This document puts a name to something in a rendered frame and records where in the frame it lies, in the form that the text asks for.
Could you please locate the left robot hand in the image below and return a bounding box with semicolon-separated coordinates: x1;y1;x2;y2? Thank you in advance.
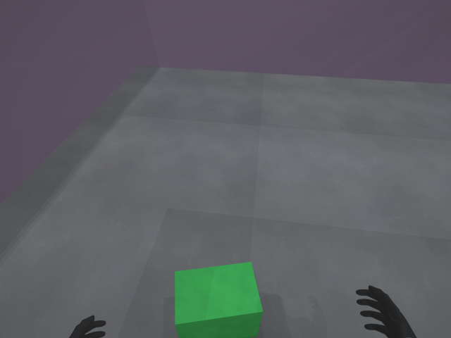
69;315;106;338

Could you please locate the right robot hand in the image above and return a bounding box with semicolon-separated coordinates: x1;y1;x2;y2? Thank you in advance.
356;285;416;338

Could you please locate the carton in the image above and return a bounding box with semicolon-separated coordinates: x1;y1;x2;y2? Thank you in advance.
175;262;263;338

